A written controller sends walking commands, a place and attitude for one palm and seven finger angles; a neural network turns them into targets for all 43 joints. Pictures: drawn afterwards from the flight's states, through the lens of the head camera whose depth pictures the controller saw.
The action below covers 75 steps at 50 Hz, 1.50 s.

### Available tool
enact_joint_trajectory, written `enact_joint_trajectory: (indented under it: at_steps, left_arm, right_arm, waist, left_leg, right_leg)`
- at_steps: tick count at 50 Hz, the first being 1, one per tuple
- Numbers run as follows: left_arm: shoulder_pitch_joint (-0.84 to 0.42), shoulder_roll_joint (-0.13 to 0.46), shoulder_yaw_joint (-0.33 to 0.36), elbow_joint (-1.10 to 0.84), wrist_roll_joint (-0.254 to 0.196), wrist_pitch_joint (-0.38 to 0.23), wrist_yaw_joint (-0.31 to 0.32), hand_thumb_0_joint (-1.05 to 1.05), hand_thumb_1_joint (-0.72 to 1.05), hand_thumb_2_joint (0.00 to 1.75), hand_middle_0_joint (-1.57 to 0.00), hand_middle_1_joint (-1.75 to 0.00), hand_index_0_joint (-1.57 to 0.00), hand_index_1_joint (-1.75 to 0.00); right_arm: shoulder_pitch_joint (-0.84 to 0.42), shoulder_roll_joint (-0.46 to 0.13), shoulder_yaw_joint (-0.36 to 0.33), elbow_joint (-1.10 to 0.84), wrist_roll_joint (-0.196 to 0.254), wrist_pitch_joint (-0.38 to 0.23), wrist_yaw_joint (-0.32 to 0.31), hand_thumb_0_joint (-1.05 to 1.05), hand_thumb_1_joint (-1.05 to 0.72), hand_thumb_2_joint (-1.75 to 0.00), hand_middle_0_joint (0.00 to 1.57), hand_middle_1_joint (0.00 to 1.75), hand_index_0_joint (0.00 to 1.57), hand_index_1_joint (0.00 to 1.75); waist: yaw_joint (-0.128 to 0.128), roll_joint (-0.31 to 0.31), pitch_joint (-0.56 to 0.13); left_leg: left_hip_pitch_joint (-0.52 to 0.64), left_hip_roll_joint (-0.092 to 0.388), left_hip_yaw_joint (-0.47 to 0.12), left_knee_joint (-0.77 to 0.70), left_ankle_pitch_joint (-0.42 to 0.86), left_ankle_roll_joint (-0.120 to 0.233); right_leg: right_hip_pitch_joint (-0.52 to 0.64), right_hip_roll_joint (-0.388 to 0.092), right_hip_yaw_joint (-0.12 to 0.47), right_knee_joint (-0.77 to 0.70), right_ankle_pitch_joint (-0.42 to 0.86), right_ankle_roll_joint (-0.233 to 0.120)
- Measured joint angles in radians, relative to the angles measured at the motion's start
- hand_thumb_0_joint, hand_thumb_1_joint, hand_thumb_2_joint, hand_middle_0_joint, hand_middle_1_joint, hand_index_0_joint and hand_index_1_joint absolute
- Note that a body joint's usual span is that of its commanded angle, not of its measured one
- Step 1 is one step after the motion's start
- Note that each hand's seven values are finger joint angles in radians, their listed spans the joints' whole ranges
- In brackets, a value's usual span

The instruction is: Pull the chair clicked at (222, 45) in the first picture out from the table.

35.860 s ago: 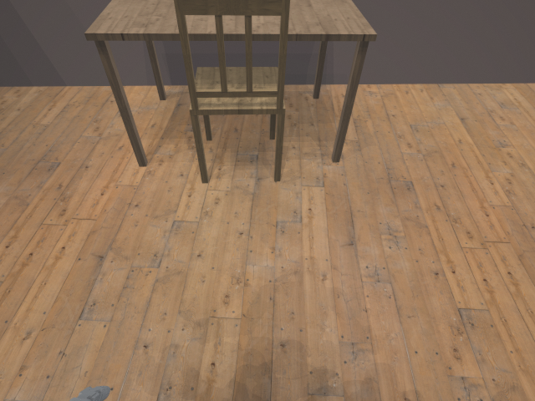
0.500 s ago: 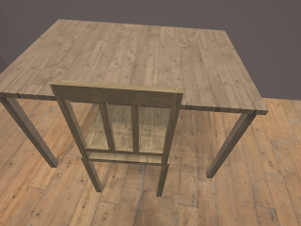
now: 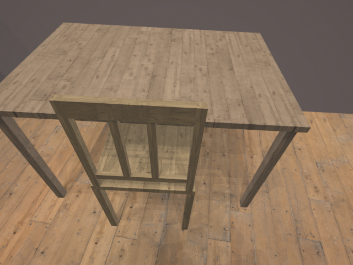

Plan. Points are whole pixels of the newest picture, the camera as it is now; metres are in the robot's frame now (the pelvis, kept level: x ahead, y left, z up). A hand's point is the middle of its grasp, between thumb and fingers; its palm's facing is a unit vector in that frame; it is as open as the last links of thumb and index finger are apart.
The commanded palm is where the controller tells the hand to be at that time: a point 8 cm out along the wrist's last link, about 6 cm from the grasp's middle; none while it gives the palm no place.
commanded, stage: look again from close up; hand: left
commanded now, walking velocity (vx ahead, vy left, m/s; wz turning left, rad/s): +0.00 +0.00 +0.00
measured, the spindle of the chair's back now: (121, 150) +0.47 +0.21 -0.09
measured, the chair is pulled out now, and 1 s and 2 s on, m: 0.00 0.00 0.00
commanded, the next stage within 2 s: none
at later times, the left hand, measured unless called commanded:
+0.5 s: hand out of the picture -0.02 +0.14 -0.18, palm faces +0.03 -0.99 -0.15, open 7.4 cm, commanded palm none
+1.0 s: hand out of the picture -0.03 +0.13 -0.18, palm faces +0.04 -0.99 -0.15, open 7.4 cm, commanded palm none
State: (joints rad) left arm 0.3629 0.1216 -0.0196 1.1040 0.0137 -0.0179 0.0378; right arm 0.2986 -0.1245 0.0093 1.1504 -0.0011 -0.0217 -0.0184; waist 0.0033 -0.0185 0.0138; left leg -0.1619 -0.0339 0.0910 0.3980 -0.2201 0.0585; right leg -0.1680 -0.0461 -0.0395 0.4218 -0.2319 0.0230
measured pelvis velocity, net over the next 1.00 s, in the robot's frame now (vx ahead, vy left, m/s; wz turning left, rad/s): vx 0.00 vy -0.02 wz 0.00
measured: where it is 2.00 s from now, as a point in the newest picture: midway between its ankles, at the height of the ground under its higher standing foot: outside the picture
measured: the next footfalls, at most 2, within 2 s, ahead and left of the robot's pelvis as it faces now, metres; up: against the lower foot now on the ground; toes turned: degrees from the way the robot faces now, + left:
none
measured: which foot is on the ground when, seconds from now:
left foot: down 0.00-1.00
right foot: down 0.00-1.00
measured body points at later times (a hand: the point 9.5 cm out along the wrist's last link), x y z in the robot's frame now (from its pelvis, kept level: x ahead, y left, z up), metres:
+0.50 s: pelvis +0.01 -0.01 +0.00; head +0.00 -0.01 +0.45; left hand -0.02 +0.19 -0.16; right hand -0.01 -0.22 -0.16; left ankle +0.00 +0.08 -0.74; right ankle +0.00 -0.13 -0.74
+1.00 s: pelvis +0.00 -0.02 +0.00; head +0.00 -0.02 +0.45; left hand -0.03 +0.18 -0.16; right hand -0.01 -0.23 -0.16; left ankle +0.00 +0.08 -0.74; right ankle +0.00 -0.13 -0.74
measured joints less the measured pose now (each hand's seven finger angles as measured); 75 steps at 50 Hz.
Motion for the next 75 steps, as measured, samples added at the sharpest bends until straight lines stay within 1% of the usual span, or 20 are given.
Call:
enact_joint_trajectory:
  at_steps: [41,75]
  left_arm:
    - [0.006,0.001,-0.002,0.004,-0.003,-0.007,-0.002,0.00,0.91,0.90,-0.19,-0.30,-0.20,-0.30]
    - [0.023,-0.006,0.000,0.006,-0.004,-0.007,-0.004,0.00,0.91,0.90,-0.19,-0.30,-0.20,-0.30]
  right_arm:
    - [0.007,0.004,0.004,0.010,0.000,0.000,-0.004,0.00,-0.92,-0.89,0.20,0.30,0.19,0.30]
    - [0.027,0.017,0.004,0.012,0.000,0.001,-0.005,0.00,-0.91,-0.89,0.20,0.30,0.19,0.30]
  waist:
    - [0.000,0.006,-0.012]
    - [0.000,0.011,-0.017]
  left_leg:
    - [0.013,0.029,-0.009,-0.004,-0.004,-0.032]
    - [-0.001,0.035,-0.016,0.000,0.003,-0.038]
  right_leg:
    - [0.013,0.029,-0.009,-0.006,-0.008,-0.030]
    - [0.003,0.036,-0.015,-0.005,-0.001,-0.038]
